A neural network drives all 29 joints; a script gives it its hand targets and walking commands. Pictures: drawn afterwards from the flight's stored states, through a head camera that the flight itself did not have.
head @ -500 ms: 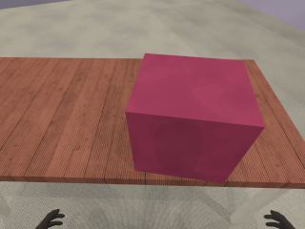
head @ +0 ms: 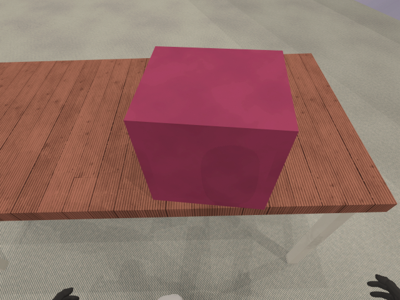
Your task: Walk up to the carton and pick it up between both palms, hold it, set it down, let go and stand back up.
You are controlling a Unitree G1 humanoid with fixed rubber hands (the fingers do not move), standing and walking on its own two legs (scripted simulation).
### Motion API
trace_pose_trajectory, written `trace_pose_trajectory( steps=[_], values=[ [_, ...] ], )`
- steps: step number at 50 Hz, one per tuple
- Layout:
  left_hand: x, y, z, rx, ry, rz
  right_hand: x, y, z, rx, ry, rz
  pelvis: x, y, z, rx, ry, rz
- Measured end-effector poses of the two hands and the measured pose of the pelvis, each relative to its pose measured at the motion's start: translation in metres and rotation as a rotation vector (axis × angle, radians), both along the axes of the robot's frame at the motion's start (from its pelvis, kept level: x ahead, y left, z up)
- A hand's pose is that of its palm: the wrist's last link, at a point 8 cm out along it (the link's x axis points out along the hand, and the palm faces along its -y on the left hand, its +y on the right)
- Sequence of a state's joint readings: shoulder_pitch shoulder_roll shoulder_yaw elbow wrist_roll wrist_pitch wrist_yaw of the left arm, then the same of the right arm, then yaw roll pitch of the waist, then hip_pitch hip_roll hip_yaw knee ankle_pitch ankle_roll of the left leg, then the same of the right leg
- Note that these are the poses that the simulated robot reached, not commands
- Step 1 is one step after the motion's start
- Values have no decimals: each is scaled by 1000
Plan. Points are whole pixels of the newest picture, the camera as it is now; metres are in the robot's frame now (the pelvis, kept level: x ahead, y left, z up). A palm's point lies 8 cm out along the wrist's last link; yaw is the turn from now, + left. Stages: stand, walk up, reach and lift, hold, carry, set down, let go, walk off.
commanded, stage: walk up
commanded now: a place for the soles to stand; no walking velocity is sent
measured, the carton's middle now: (212, 131) +0.46 +0.02 +0.06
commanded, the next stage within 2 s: stand in 1.22 s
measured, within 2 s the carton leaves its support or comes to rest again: neither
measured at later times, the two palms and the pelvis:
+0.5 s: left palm (57, 296) +0.14 +0.32 -0.07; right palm out of the picture +0.09 -0.33 -0.08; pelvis +0.01 +0.00 +0.02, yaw +1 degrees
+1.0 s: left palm (50, 299) +0.13 +0.33 -0.08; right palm out of the picture +0.16 -0.30 -0.08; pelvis +0.03 +0.01 +0.02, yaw +3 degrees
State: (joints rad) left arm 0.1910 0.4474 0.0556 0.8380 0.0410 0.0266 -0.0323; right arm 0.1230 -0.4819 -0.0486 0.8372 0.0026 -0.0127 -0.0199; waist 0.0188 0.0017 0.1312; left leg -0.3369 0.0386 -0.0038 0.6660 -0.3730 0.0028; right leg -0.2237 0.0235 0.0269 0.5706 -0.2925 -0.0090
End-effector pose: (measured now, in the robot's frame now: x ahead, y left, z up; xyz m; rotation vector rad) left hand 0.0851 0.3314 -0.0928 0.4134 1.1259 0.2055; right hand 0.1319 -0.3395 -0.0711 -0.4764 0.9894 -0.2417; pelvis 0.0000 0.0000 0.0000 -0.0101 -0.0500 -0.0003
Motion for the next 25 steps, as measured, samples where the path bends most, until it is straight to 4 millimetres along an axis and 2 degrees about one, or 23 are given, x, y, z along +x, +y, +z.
trace_pose_trajectory(
  steps=[3,10,18,25],
  values=[
    [1,-15,2,-22,-31,1,-12,6,-6,41,26,7,-2,-5,4,16,4,2],
    [28,-30,14,-44,-124,-26,-34,12,-11,87,39,-10,-8,-8,9,17,4,12],
    [46,-24,23,-35,-159,-27,-48,7,-8,76,70,-40,-1,-6,13,11,10,12],
    [54,-16,20,-36,-137,-4,-41,14,-8,73,103,-34,9,-1,15,10,21,20]
  ],
)
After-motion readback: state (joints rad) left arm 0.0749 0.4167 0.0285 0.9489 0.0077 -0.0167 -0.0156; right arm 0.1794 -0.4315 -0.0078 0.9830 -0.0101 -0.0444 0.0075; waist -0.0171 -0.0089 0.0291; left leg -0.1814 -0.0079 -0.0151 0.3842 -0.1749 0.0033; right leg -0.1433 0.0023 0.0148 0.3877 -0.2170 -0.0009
